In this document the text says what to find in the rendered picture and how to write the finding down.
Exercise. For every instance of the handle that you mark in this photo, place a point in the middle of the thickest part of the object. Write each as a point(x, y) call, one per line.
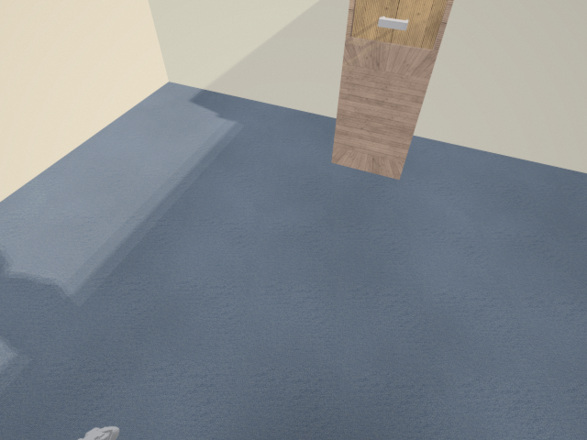
point(385, 22)

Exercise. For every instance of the drawer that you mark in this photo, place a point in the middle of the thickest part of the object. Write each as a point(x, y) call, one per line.
point(424, 17)

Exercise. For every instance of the cabinet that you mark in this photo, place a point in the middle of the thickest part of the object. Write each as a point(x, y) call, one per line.
point(382, 89)

